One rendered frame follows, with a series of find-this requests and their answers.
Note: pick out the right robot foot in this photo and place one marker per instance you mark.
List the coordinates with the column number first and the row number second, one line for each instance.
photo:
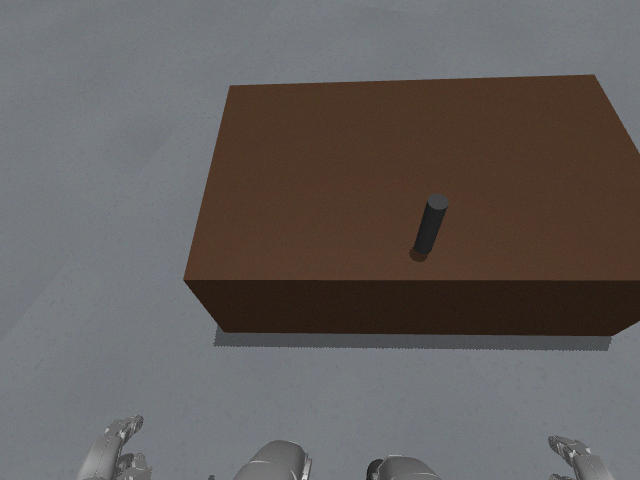
column 372, row 468

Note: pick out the can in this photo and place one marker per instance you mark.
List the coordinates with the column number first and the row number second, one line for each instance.
column 431, row 221

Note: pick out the right robot hand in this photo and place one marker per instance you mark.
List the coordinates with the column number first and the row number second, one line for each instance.
column 578, row 456

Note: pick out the left robot hand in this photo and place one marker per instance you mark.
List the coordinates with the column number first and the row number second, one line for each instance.
column 103, row 457

